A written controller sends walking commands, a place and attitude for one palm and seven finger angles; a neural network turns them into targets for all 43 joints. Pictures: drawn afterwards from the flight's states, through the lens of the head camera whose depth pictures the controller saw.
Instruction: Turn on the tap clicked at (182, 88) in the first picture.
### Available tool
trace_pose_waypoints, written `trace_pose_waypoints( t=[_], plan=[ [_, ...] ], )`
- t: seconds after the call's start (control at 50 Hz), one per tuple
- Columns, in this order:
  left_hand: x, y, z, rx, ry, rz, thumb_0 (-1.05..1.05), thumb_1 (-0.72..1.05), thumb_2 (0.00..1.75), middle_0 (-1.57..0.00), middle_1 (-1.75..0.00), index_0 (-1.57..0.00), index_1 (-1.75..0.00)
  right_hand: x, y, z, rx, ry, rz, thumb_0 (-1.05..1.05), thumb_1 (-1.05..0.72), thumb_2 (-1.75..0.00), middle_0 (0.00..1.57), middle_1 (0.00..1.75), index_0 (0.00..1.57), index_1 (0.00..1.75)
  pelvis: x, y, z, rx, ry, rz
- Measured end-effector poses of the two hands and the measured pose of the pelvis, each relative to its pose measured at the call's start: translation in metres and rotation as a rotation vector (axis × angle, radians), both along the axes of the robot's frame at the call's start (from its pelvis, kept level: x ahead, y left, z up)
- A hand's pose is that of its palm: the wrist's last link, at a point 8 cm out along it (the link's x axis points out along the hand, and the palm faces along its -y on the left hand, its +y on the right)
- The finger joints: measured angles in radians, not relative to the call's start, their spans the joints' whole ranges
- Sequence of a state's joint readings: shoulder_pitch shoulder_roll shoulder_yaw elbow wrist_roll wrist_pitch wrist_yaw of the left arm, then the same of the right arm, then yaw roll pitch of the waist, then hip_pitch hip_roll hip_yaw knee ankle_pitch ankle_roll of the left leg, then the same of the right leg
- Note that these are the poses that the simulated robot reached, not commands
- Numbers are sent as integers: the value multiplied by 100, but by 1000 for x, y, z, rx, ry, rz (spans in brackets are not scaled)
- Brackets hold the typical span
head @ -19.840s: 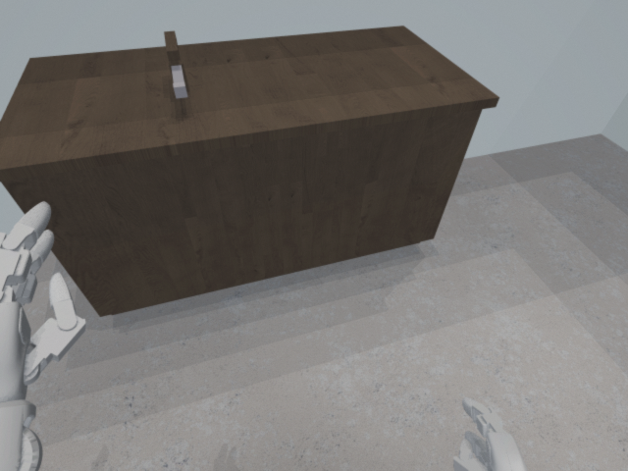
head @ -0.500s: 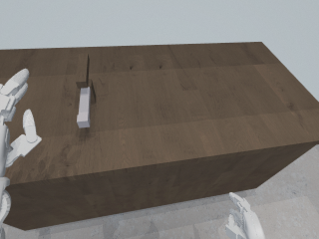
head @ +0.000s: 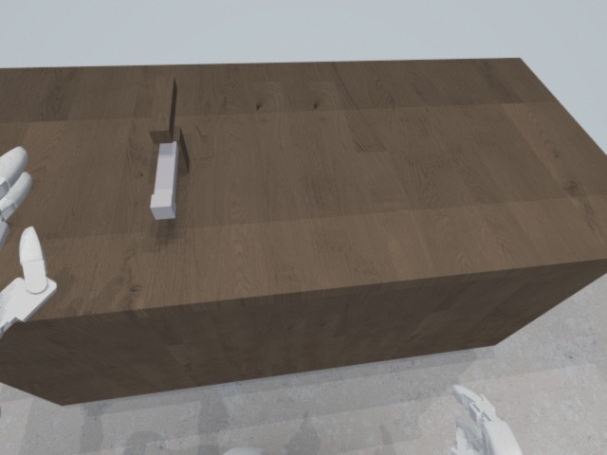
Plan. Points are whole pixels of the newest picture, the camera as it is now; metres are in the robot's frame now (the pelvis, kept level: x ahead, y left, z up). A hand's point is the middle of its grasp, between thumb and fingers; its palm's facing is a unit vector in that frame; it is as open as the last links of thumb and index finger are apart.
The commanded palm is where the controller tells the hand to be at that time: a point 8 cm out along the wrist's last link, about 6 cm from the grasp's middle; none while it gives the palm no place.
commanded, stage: come to a stop and stand still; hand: left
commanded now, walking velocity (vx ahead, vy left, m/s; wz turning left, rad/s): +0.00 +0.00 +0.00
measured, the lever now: (163, 206) +0.41 +0.25 +0.04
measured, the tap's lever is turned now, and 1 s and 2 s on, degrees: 0 0 0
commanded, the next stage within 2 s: look again from close up in 0.50 s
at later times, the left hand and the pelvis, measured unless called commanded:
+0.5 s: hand (41, 314) +0.20 +0.25 +0.16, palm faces +0.34 -0.87 -0.37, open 7.4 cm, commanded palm +0.14 +0.28 +0.18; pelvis -0.02 +0.00 +0.00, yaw +0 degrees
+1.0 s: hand (54, 312) +0.20 +0.24 +0.17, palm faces +0.34 -0.87 -0.36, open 7.4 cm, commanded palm +0.14 +0.27 +0.18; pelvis -0.02 -0.01 +0.01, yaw +0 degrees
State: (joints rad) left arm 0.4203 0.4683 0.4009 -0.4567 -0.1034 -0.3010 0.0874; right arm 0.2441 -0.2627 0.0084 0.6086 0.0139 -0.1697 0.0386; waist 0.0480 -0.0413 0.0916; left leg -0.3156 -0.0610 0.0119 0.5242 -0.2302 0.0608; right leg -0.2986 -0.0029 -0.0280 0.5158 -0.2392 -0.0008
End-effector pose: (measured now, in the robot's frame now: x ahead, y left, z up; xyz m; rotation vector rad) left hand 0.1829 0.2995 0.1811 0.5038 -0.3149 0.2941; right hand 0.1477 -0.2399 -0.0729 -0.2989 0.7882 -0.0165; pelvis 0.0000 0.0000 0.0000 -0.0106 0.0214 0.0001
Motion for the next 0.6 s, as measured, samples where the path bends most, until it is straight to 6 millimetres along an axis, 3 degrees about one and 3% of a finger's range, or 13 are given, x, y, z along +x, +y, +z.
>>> trace_pose_waypoints(
  t=[0.1,0.22,0.32,0.6],
  plan=[
    [-10,-5,10,-19,-57,-11,1,89,90,-21,-30,-21,-30,8,17,3,60,-75,4,1,-90,-90,20,30,20,30,-8,2,1,1,-13,-4],
    [-15,0,-8,-74,9,8,1,89,90,-21,-30,-21,-30,5,28,8,96,-117,-16,1,-90,-90,20,30,20,30,-18,3,2,-1,-16,-10],
    [-22,-2,-16,-98,41,2,1,89,90,-21,-30,-21,-30,-5,27,8,81,-104,-18,1,-90,-90,21,30,20,30,-23,4,3,1,-18,-7],
    [-22,-4,-6,-69,23,-5,1,89,90,-21,-30,-21,-30,-18,15,6,64,-81,-52,1,-90,-90,20,30,20,30,-23,2,4,7,-22,-3]
  ],
)
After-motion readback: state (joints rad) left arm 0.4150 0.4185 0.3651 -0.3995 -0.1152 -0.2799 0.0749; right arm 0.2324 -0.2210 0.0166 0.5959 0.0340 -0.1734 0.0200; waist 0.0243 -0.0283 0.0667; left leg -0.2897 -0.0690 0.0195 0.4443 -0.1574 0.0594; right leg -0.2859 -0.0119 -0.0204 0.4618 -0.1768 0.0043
